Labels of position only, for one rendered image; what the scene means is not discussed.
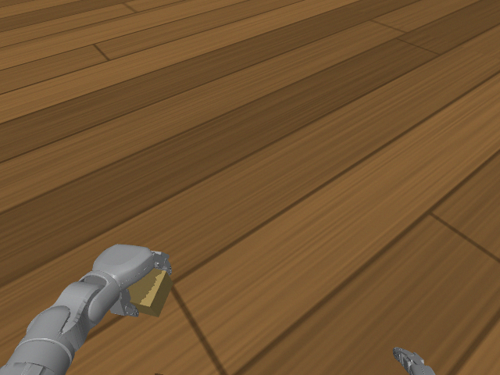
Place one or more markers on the left robot hand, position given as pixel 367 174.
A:
pixel 127 264

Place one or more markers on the small box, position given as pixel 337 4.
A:
pixel 149 294

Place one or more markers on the right robot hand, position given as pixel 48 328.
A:
pixel 412 362

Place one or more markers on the left robot arm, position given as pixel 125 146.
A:
pixel 55 334

